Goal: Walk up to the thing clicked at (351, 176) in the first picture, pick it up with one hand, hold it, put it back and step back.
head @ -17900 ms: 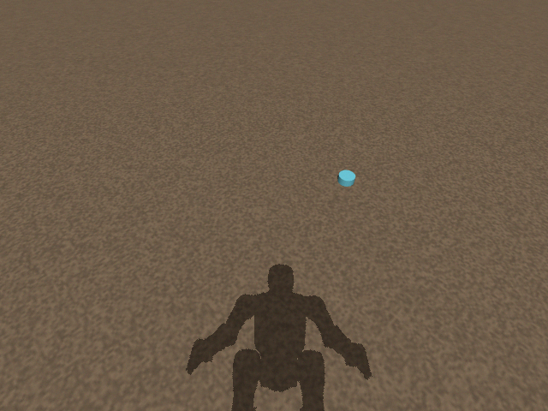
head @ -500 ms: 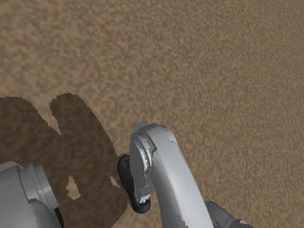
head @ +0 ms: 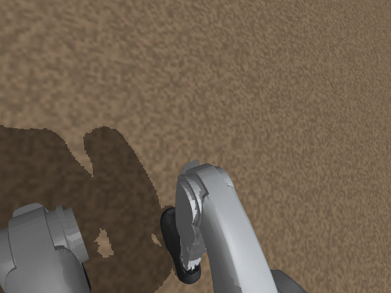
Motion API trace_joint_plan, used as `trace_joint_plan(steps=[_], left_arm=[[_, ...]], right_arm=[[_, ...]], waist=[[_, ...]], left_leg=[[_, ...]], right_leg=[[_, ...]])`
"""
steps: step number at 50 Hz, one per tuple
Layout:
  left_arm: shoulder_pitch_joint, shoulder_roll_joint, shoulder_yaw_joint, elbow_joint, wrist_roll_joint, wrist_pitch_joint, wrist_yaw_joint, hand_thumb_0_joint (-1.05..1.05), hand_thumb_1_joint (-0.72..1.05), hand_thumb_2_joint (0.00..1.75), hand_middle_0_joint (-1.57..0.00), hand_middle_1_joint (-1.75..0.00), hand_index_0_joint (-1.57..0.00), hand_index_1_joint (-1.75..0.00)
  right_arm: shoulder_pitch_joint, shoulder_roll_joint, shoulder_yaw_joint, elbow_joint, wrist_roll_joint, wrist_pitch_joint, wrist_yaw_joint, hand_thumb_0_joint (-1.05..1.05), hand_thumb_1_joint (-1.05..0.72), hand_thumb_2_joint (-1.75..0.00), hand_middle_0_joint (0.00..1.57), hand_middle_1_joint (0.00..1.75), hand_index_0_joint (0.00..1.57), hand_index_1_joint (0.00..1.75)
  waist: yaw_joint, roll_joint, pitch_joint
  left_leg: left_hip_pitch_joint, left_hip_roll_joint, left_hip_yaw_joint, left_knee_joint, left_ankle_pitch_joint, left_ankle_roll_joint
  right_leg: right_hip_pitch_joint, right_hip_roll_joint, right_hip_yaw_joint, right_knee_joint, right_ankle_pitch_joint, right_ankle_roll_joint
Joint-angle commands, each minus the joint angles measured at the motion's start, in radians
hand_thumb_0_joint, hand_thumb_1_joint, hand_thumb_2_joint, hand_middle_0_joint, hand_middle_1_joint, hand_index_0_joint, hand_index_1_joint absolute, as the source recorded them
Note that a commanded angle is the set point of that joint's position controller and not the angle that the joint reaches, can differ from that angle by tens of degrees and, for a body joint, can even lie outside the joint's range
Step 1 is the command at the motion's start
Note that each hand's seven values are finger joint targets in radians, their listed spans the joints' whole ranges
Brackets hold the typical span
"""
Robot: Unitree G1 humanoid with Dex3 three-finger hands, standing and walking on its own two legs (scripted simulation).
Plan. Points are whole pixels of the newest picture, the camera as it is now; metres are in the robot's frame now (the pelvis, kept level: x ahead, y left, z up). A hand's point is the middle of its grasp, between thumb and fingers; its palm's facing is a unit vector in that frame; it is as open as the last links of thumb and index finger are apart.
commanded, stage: settle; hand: left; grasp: from above
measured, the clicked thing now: out of the picture +0.43 +0.35 -0.26
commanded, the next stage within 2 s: lift in 0.50 s
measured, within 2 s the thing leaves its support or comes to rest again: neither
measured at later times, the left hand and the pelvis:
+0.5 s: hand out of the picture +0.41 +0.34 -0.15, palm faces -0.43 -0.14 -0.89, open 10.9 cm; pelvis -0.01 -0.01 +0.01, yaw +5 degrees
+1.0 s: hand out of the picture +0.38 +0.35 -0.07, palm faces -0.46 -0.14 -0.87, open 10.9 cm; pelvis -0.01 -0.01 +0.06, yaw +8 degrees
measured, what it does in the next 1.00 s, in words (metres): rises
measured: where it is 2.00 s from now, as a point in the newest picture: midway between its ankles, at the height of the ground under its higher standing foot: (137, 284)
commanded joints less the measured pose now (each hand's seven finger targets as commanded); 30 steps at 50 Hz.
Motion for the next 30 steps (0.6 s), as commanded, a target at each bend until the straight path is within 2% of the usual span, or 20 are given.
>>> trace_joint_plan(steps=[1, 3, 4, 5, 6, 8, 9, 10, 13, 14, 15, 16, 19, 21, 22, 23, 26, 28, 29, 30], left_arm=[[-0.238, 0.198, -0.005, -0.223, -0.033, 0.016, 0.015, 0.0, 0.49, 0.8, -0.83, -0.85, -0.86, -0.82], [-0.227, 0.146, -0.027, -0.233, -0.037, 0.029, -0.013, 0.0, 0.49, 0.79, -0.82, -0.86, -0.86, -0.82], [-0.229, 0.158, -0.007, -0.255, -0.044, 0.034, -0.023, 0.0, 0.49, 0.8, -0.81, -0.88, -0.85, -0.84], [-0.234, 0.101, -0.043, -0.244, -0.054, 0.04, -0.045, 0.0, 0.49, 0.81, -0.82, -0.87, -0.85, -0.84], [-0.228, 0.083, -0.044, -0.256, -0.065, 0.043, -0.063, 0.0, 0.5, 0.81, -0.82, -0.88, -0.86, -0.85], [-0.282, -0.003, -0.115, -0.293, -0.088, 0.041, -0.105, 0.0, 0.5, 0.82, -0.83, -0.9, -0.86, -0.86], [-0.254, 0.063, -0.074, -0.259, -0.076, 0.047, -0.115, 0.0, 0.49, 0.81, -0.81, -0.91, -0.85, -0.87], [-0.275, 0.034, -0.104, -0.303, -0.08, 0.044, -0.133, 0.0, 0.5, 0.83, -0.83, -0.91, -0.86, -0.87], [-0.299, 0.047, -0.097, -0.295, -0.083, 0.033, -0.167, 0.0, 0.51, 0.86, -0.85, -0.91, -0.88, -0.88], [-0.327, 0.045, -0.106, -0.342, -0.08, 0.022, -0.174, 0.0, 0.51, 0.85, -0.86, -0.9, -0.89, -0.87], [-0.296, 0.072, -0.085, -0.293, -0.075, 0.023, -0.178, 0.0, 0.53, 0.85, -0.87, -0.9, -0.91, -0.87], [-0.334, 0.072, -0.089, -0.346, -0.08, 0.012, -0.182, 0.0, 0.52, 0.84, -0.87, -0.89, -0.9, -0.86], [-0.313, 0.112, -0.063, -0.324, -0.054, -0.003, -0.187, 0.0, 0.48, 0.81, -0.83, -0.88, -0.87, -0.85], [-0.316, 0.109, -0.057, -0.316, -0.045, -0.009, -0.19, 0.0, 0.48, 0.77, -0.82, -0.87, -0.86, -0.83], [-0.32, 0.133, -0.038, -0.341, -0.045, -0.013, -0.187, 0.0, 0.47, 0.78, -0.82, -0.87, -0.86, -0.83], [-0.323, 0.138, -0.034, -0.348, -0.043, -0.012, -0.185, 0.0, 0.47, 0.76, -0.82, -0.87, -0.86, -0.83], [-0.3, 0.114, -0.044, -0.323, -0.035, -0.003, -0.183, 0.0, 0.47, 0.75, -0.81, -0.86, -0.85, -0.82], [-0.332, 0.104, -0.056, -0.346, -0.033, 0.002, -0.189, 0.0, 0.48, 0.82, -0.83, -0.88, -0.85, -0.85], [-0.345, 0.11, -0.052, -0.373, -0.039, 0.004, -0.191, 0.0, 0.5, 0.85, -0.85, -0.88, -0.87, -0.86], [-0.354, 0.103, -0.056, -0.391, -0.038, 0.007, -0.192, 0.0, 0.52, 0.77, -0.88, -0.89, -0.92, -0.85]], right_arm=[[0.161, -0.317, -0.151, 0.015, 0.025, 0.01, 0.001, 0.0, -0.9, -0.9, 0.2, 0.3, 0.2, 0.3], [0.178, -0.306, -0.174, 0.025, 0.043, 0.017, 0.006, 0.0, -0.9, -0.9, 0.2, 0.3, 0.2, 0.3], [0.193, -0.31, -0.186, 0.037, 0.047, 0.025, 0.004, 0.0, -0.9, -0.9, 0.2, 0.3, 0.2, 0.3], [0.186, -0.298, -0.195, 0.032, 0.06, 0.029, 0.006, 0.0, -0.9, -0.9, 0.2, 0.3, 0.2, 0.3], [0.205, -0.305, -0.208, 0.041, 0.063, 0.037, 0.005, 0.0, -0.9, -0.9, 0.2, 0.3, 0.2, 0.3], [0.195, -0.286, -0.211, 0.024, 0.086, 0.048, 0.003, 0.0, -0.91, -0.9, 0.2, 0.3, 0.2, 0.3], [0.22, -0.298, -0.219, 0.045, 0.091, 0.056, -0.002, 0.0, -0.91, -0.9, 0.2, 0.3, 0.2, 0.3], [0.214, -0.285, -0.221, 0.025, 0.1, 0.061, -0.004, 0.0, -0.91, -0.9, 0.2, 0.3, 0.2, 0.3], [0.226, -0.275, -0.225, 0.024, 0.112, 0.082, -0.017, 0.0, -0.91, -0.9, 0.2, 0.3, 0.2, 0.3], [0.22, -0.263, -0.221, 0.016, 0.115, 0.086, -0.021, 0.0, -0.91, -0.9, 0.2, 0.3, 0.2, 0.3], [0.227, -0.261, -0.221, 0.021, 0.118, 0.093, -0.028, 0.0, -0.91, -0.9, 0.2, 0.3, 0.2, 0.3], [0.211, -0.258, -0.223, 0.008, 0.124, 0.096, -0.036, 0.0, -0.91, -0.9, 0.2, 0.3, 0.2, 0.3], [0.21, -0.242, -0.217, 0.002, 0.125, 0.114, -0.052, 0.0, -0.91, -0.9, 0.2, 0.3, 0.2, 0.3], [0.211, -0.232, -0.218, -0.003, 0.124, 0.122, -0.064, 0.0, -0.9, -0.9, 0.2, 0.3, 0.2, 0.3], [0.209, -0.225, -0.22, -0.002, 0.126, 0.128, -0.07, 0.0, -0.91, -0.9, 0.2, 0.3, 0.2, 0.3], [0.207, -0.217, -0.22, -0.005, 0.127, 0.135, -0.075, 0.0, -0.91, -0.9, 0.2, 0.3, 0.2, 0.3], [0.209, -0.218, -0.229, -0.001, 0.13, 0.146, -0.09, 0.0, -0.91, -0.9, 0.2, 0.3, 0.2, 0.3], [0.214, -0.219, -0.234, -0.004, 0.133, 0.151, -0.101, 0.0, -0.91, -0.9, 0.2, 0.3, 0.2, 0.3], [0.214, -0.215, -0.24, -0.003, 0.136, 0.156, -0.106, 0.0, -0.9, -0.9, 0.2, 0.3, 0.2, 0.3], [0.222, -0.212, -0.241, 0.0, 0.139, 0.158, -0.109, 0.0, -0.94, -0.91, 0.2, 0.3, 0.2, 0.3]], waist=[[0.012, 0.652, -0.717], [0.017, 0.634, -0.707], [0.027, 0.619, -0.732], [0.022, 0.595, -0.706], [0.027, 0.59, -0.73], [0.018, 0.544, -0.722], [0.029, 0.515, -0.714], [0.041, 0.504, -0.722], [0.038, 0.426, -0.708], [0.05, 0.421, -0.736], [0.056, 0.41, -0.749], [0.063, 0.407, -0.744], [0.078, 0.395, -0.753], [0.078, 0.377, -0.757], [0.097, 0.393, -0.793], [0.1, 0.405, -0.817], [0.101, 0.414, -0.785], [0.094, 0.416, -0.799], [0.103, 0.424, -0.828], [0.104, 0.446, -0.849]], left_leg=[[0.581, 0.018, 0.141, -0.318, 0.295, -0.008], [0.561, 0.013, 0.152, -0.318, 0.303, -0.004], [0.561, 0.01, 0.154, -0.324, 0.314, -0.002], [0.54, 0.01, 0.155, -0.324, 0.287, 0.002], [0.55, 0.006, 0.155, -0.341, 0.299, 0.002], [0.526, 0.005, 0.155, -0.348, 0.257, 0.012], [0.519, 0.002, 0.156, -0.35, 0.245, 0.016], [0.507, 0.0, 0.159, -0.354, 0.241, 0.019], [0.46, -0.008, 0.17, -0.348, 0.195, 0.031], [0.468, -0.011, 0.178, -0.346, 0.199, 0.033], [0.457, -0.014, 0.183, -0.341, 0.189, 0.035], [0.454, -0.015, 0.19, -0.337, 0.193, 0.035], [0.43, -0.022, 0.205, -0.34, 0.195, 0.036], [0.427, -0.024, 0.21, -0.343, 0.187, 0.036], [0.443, -0.024, 0.219, -0.345, 0.2, 0.037], [0.448, -0.024, 0.222, -0.346, 0.209, 0.036], [0.462, -0.026, 0.227, -0.364, 0.202, 0.034], [0.489, -0.025, 0.223, -0.376, 0.196, 0.034], [0.504, -0.025, 0.223, -0.382, 0.195, 0.034], [0.516, -0.026, 0.227, -0.391, 0.211, 0.033]], right_leg=[[0.278, 0.039, -0.108, -0.165, 0.302, -0.1], [0.257, 0.037, -0.101, -0.166, 0.307, -0.101], [0.263, 0.034, -0.099, -0.172, 0.316, -0.1], [0.236, 0.032, -0.094, -0.179, 0.295, -0.102], [0.247, 0.027, -0.092, -0.188, 0.299, -0.1], [0.23, 0.027, -0.084, -0.208, 0.269, -0.1], [0.236, 0.022, -0.078, -0.211, 0.263, -0.098], [0.236, 0.022, -0.07, -0.216, 0.252, -0.099], [0.257, 0.019, -0.052, -0.24, 0.204, -0.097], [0.278, 0.018, -0.047, -0.25, 0.21, -0.095], [0.292, 0.021, -0.035, -0.252, 0.188, -0.096], [0.285, 0.018, -0.029, -0.257, 0.183, -0.099], [0.317, 0.019, -0.012, -0.264, 0.164, -0.103], [0.325, 0.02, -0.006, -0.275, 0.143, -0.105], [0.344, 0.019, 0.006, -0.278, 0.16, -0.101], [0.353, 0.019, 0.014, -0.276, 0.163, -0.103], [0.317, 0.014, 0.009, -0.283, 0.155, -0.109], [0.29, 0.01, -0.005, -0.284, 0.166, -0.11], [0.294, 0.009, 0.002, -0.285, 0.164, -0.109], [0.307, 0.006, -0.001, -0.282, 0.188, -0.107]])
